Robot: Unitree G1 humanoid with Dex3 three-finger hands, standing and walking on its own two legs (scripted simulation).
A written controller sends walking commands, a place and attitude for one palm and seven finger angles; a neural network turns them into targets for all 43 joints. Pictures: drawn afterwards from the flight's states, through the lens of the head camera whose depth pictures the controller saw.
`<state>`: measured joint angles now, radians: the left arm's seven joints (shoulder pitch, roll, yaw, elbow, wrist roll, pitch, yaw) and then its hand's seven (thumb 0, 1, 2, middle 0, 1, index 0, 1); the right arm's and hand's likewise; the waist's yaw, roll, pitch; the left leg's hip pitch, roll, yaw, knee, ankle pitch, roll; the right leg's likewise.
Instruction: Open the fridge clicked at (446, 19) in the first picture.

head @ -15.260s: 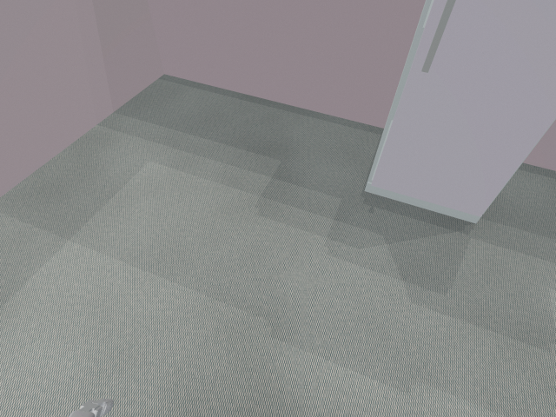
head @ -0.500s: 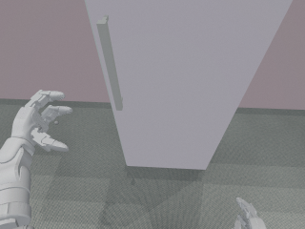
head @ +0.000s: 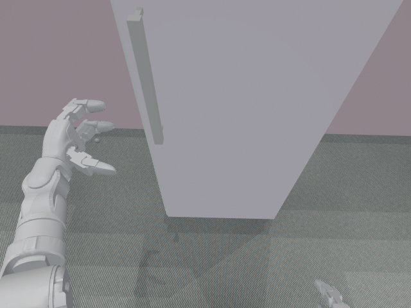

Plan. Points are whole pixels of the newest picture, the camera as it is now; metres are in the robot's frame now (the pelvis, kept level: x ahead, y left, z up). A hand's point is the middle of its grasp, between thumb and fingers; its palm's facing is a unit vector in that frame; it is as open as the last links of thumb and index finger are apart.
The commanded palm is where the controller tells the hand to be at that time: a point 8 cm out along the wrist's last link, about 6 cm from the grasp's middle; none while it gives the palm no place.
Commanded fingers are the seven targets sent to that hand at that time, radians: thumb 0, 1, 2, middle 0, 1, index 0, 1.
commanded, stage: move the hooked fingers beside the handle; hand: left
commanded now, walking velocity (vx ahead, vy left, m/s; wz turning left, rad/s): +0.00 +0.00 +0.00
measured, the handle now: (151, 88) +0.54 +0.14 +0.12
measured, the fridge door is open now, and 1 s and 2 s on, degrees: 0 0 0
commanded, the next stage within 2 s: feel for the door with the fingertips in 1.46 s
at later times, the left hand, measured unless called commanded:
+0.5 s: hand (116, 118) +0.46 +0.21 +0.10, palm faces -0.01 -1.00 +0.01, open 14.0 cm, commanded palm +0.44 +0.26 +0.11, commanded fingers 0.00 -0.50 0.30 -0.30 -1.20 -0.30 -1.20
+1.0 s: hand (117, 115) +0.47 +0.21 +0.10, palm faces +0.01 -1.00 +0.00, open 13.9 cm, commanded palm +0.45 +0.25 +0.10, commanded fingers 0.00 -0.50 0.30 -0.30 -1.20 -0.30 -1.20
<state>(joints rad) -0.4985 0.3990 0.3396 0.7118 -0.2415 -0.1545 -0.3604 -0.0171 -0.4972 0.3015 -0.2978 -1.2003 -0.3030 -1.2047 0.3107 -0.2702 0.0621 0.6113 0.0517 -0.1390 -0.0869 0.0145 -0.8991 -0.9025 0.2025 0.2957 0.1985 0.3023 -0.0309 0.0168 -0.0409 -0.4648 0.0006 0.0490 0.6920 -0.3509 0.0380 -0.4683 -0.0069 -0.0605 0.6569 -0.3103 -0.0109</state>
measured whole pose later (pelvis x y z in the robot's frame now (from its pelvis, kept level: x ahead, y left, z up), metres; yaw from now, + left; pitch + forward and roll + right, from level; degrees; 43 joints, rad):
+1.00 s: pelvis +0.01 -0.01 -0.01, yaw -1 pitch +13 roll -2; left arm -0.78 0.53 0.41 1.09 -0.16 -0.28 -0.35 -0.02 -0.50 0.30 -0.30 -1.20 -0.30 -1.20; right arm 0.43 -0.28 0.04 0.62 0.04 0.01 -0.05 0.01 -0.90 -0.90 0.20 0.30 0.20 0.30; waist -0.11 0.02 -0.07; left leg -0.62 0.04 0.05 0.78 -0.39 0.02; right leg -0.62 0.03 -0.06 0.72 -0.33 -0.03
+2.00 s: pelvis +0.00 -0.01 -0.01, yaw -1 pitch +13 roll -1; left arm -0.82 0.40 0.34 1.08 -0.13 -0.31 -0.19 -0.02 -0.50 0.30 -0.30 -1.20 -0.30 -1.20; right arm 0.39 -0.27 0.03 0.63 0.02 -0.02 -0.04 0.01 -0.90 -0.90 0.20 0.30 0.20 0.30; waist -0.12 0.02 -0.07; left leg -0.63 0.03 0.05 0.79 -0.39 0.03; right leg -0.64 0.02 -0.05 0.75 -0.33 -0.02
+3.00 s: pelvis +0.01 -0.01 -0.01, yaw -1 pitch +14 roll -1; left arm -0.84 0.34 0.31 1.07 -0.10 -0.32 -0.13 -0.02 -0.50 0.30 -0.30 -1.20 -0.31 -1.21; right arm 0.40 -0.26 0.03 0.63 0.01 0.00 -0.01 0.01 -0.90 -0.90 0.20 0.30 0.20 0.30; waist -0.12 0.03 -0.09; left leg -0.64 0.03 0.05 0.80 -0.40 0.03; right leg -0.65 0.02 -0.05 0.76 -0.35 -0.02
